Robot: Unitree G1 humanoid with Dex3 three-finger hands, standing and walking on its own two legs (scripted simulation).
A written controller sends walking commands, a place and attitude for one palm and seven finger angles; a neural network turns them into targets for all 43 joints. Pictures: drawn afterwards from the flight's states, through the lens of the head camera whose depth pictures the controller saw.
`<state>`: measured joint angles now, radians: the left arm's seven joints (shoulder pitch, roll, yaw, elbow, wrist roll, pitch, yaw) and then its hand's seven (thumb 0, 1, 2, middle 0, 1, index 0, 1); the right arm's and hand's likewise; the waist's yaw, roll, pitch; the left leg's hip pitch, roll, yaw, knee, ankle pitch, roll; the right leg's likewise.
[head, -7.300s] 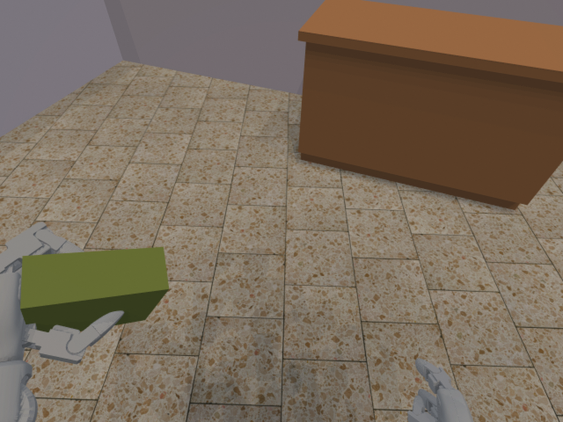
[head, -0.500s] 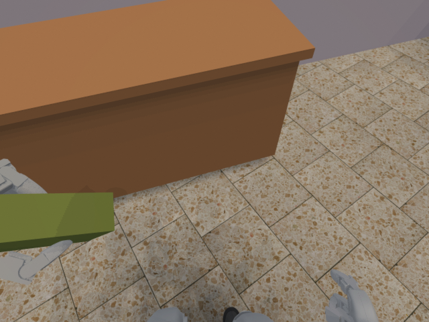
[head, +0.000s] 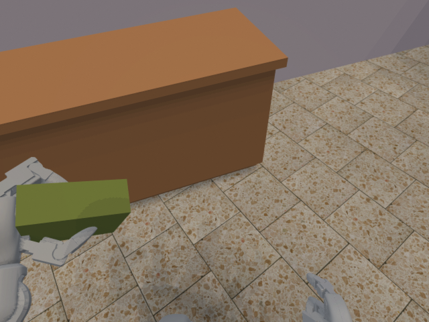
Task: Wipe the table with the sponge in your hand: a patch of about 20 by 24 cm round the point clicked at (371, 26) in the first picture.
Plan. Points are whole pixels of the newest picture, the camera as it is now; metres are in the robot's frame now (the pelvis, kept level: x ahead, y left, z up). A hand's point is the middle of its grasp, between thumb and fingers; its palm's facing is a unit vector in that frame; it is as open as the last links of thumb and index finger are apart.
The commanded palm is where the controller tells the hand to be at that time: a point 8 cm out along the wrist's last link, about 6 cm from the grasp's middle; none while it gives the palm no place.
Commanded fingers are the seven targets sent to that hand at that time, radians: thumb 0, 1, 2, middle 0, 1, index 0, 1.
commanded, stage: take the last steps up to it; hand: left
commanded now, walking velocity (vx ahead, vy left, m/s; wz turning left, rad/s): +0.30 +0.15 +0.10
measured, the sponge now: (90, 211) +0.24 +0.19 +0.15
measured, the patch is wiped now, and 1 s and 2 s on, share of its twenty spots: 0.00 0.00 0.00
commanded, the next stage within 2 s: none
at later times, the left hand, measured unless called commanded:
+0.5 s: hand (5, 207) +0.23 +0.29 +0.18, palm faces +0.44 -0.80 -0.40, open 9.1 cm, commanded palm +0.17 +0.34 +0.19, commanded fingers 0.00 0.10 1.30 -1.20 -1.60 -1.20 -1.60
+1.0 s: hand (2, 152) +0.33 +0.37 +0.17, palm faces +0.41 -0.78 -0.47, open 9.1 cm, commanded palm +0.27 +0.41 +0.19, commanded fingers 0.00 0.10 1.30 -1.20 -1.60 -1.20 -1.60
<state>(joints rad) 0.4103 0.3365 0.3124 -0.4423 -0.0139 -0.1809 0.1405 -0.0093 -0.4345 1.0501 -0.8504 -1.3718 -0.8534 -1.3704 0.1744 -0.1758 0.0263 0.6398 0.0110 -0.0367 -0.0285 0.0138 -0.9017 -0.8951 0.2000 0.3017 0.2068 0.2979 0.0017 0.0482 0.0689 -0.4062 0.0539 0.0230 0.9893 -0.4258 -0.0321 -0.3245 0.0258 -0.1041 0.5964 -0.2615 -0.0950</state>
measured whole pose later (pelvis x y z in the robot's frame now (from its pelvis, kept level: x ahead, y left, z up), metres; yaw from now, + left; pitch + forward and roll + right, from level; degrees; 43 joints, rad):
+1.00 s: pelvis +0.12 +0.12 -0.01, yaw +2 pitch +0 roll +2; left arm 0.48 0.39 0.39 -0.57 -0.01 -0.27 0.16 -0.01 -0.43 1.05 -0.85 -1.37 -0.85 -1.37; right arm 0.18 -0.23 -0.06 0.61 0.00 -0.08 -0.05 0.02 -0.90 -0.90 0.20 0.30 0.20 0.30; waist 0.01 -0.04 0.12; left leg -0.35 0.06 0.17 0.60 -0.21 0.01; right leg -0.31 -0.14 -0.06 0.86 -0.51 0.03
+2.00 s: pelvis +0.31 +0.21 +0.00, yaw +3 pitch +0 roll +2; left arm 0.47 0.37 0.36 -0.48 -0.03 -0.22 0.14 -0.01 -0.43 1.05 -0.85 -1.37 -0.85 -1.37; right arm 0.20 -0.17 0.02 0.65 0.01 -0.06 -0.05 0.01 -0.90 -0.89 0.20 0.30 0.21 0.30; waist 0.02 0.05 0.06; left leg -0.42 0.02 0.11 0.87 -0.41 -0.01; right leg -0.31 -0.07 -0.17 0.65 -0.34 -0.05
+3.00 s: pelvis +0.25 +0.22 +0.01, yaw +2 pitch -3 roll +1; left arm 0.49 0.37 0.33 -0.50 -0.04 -0.18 0.16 -0.01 -0.43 1.05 -0.85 -1.37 -0.85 -1.37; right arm 0.24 -0.24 -0.01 0.61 0.01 -0.04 -0.08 0.02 -0.91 -0.90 0.19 0.30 0.20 0.30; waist 0.00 -0.03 0.04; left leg -0.19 0.02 0.07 0.49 -0.23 0.00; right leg -0.27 0.03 -0.14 0.48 -0.18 -0.07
